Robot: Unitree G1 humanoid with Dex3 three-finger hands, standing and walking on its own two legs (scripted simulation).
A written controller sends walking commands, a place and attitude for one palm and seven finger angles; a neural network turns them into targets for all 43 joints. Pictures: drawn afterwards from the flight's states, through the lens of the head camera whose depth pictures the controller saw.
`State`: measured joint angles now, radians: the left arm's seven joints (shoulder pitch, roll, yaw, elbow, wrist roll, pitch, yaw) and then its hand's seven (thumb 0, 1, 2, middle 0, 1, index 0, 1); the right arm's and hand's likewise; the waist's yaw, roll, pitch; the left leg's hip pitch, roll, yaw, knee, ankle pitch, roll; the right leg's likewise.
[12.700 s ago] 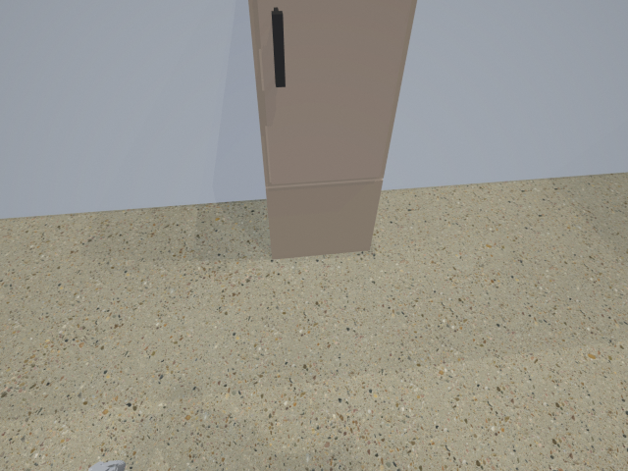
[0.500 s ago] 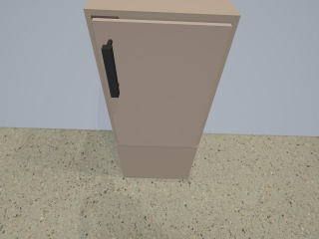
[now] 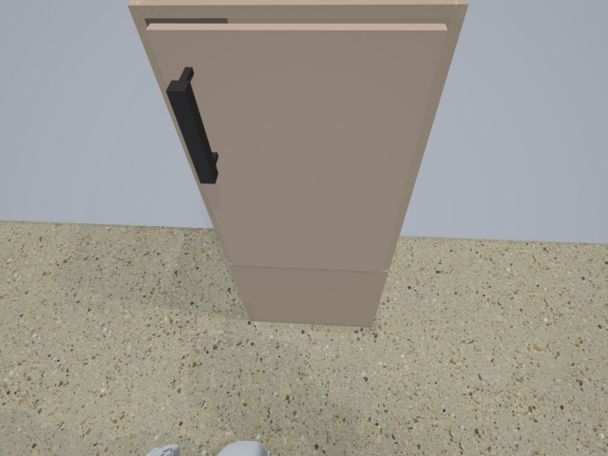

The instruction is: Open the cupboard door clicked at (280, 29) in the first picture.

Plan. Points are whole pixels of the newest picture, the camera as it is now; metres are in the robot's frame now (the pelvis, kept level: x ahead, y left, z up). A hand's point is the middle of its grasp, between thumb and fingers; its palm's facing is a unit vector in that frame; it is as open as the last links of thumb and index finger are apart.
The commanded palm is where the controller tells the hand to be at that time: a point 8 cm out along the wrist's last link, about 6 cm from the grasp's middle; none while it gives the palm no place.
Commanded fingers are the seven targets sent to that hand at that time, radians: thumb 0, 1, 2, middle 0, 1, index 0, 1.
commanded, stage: come to a stop and stand still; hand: left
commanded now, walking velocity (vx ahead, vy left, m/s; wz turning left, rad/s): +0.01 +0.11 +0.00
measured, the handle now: (199, 128) +0.54 +0.20 +0.11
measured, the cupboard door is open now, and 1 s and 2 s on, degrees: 0 0 0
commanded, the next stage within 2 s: look again from close up in 0.46 s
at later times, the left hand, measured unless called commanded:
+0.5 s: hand out of the picture -0.03 +0.21 -0.17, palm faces +0.03 -0.99 -0.17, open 7.4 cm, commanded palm none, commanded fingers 0.00 0.90 0.90 -0.20 -0.30 -0.20 -0.30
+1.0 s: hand out of the picture +0.05 +0.17 -0.16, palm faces +0.00 -0.97 -0.26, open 7.3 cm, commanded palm none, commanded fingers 0.00 0.90 0.90 -0.20 -0.30 -0.20 -0.30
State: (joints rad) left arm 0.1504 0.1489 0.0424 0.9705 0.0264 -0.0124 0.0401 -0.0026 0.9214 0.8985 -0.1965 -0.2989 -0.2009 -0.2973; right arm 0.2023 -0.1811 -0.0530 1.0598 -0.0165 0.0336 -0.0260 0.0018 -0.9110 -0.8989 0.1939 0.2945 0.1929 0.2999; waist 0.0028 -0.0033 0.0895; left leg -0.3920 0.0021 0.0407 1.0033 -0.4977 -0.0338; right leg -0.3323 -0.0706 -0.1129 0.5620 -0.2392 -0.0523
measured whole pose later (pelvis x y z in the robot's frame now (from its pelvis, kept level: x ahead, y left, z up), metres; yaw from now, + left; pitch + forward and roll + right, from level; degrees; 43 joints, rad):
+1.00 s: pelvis +0.00 -0.01 +0.00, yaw -1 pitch -1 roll +1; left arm 0.24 0.15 0.01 1.07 0.01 -0.03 0.03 0.00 0.93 0.90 -0.20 -0.30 -0.20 -0.30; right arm 0.31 -0.15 0.00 1.09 -0.02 -0.02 -0.03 0.01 -0.93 -0.90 0.19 0.29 0.19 0.30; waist -0.02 0.06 0.00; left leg -0.17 0.05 0.04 0.50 -0.31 -0.05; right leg -0.22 0.00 -0.03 0.57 -0.34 -0.03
